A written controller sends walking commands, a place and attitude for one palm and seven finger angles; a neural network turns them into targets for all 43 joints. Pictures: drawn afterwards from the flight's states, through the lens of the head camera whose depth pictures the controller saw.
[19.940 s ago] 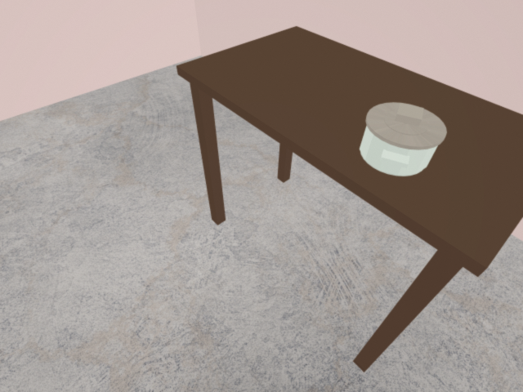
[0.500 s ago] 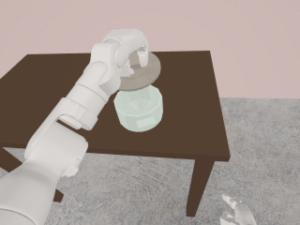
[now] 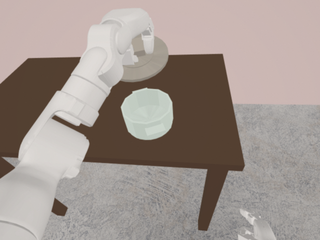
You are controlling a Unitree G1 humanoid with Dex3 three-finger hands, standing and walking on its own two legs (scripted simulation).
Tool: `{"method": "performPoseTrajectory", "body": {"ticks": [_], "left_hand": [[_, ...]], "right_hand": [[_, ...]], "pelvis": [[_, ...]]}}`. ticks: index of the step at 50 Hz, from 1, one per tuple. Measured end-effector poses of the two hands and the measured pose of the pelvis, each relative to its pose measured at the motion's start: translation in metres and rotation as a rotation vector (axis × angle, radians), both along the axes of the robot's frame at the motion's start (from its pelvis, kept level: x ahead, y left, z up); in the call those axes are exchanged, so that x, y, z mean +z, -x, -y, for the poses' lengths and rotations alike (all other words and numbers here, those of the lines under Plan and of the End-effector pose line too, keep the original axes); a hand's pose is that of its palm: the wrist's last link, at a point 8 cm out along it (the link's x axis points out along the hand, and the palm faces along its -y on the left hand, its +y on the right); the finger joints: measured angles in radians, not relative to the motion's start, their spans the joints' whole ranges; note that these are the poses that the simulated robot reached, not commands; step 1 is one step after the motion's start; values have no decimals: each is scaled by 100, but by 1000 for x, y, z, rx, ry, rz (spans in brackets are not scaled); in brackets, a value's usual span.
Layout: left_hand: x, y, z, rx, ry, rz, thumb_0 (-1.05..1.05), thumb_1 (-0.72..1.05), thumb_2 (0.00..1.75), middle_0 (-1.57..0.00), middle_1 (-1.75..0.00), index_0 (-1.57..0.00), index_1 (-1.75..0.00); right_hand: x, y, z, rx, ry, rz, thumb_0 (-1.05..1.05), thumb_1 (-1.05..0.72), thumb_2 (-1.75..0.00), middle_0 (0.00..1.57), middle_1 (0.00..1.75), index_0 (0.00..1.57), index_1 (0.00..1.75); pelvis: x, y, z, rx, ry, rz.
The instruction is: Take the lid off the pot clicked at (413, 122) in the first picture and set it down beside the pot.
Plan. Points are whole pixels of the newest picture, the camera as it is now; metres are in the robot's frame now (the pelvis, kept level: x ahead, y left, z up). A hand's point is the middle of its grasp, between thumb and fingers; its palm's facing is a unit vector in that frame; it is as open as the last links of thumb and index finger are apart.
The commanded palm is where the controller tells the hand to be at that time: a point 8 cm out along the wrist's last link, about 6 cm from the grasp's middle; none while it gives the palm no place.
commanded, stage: lift the lid straight up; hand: left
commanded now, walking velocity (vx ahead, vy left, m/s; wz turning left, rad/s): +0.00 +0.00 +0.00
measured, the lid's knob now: (133, 48) +0.49 +0.06 +0.26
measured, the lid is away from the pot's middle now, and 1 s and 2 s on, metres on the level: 0.03 0.09 0.21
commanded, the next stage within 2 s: move the lid sideways beside the pot in 0.30 s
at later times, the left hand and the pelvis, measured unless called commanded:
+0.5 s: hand (131, 42) +0.45 +0.05 +0.29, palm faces -0.07 -0.01 -1.00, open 6.6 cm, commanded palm +0.43 +0.08 +0.35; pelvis +0.00 +0.00 +0.00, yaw +0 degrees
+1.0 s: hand (101, 47) +0.46 +0.12 +0.28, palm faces -0.12 -0.01 -0.99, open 6.5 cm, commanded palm +0.43 +0.14 +0.35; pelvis +0.00 +0.00 +0.00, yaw +0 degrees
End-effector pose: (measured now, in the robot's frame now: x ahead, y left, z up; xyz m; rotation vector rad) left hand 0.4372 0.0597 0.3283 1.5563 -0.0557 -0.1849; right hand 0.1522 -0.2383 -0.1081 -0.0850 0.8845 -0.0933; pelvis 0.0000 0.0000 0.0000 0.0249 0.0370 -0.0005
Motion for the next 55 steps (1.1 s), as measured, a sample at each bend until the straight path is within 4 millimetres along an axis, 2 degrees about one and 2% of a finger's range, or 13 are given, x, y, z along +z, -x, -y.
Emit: {"method": "performPoseTrajectory", "body": {"ticks": [10,25,31,42,55], "left_hand": [[18,2,-3,19,7,29,5,16,95,-59,-80,-87,-97],[15,0,2,11,6,16,5,16,95,-59,-80,-87,-97],[16,-7,-14,65,8,10,5,16,95,-59,-80,-87,-98],[9,-5,-46,105,-16,-24,5,16,95,-59,-80,-87,-98],[10,-6,-77,148,-5,-36,5,16,95,-58,-80,-88,-98]], "right_hand": [[2,-3,-3,7,-6,15,1,-91,-90,20,29,20,29],[1,-5,-6,10,-8,19,1,-91,-90,20,29,20,29],[0,1,-2,-8,-2,5,1,-91,-90,20,30,20,29],[3,4,6,-15,30,-6,1,-91,-90,20,29,20,29],[4,1,0,-6,28,-7,1,-91,-90,20,29,20,29]], "pelvis": [[0,1,0,-1,0,-3],[0,1,-1,-2,-1,-4],[0,0,0,-10,-1,-8],[1,-1,0,1,3,-2],[1,-3,-5,6,9,-6]]}}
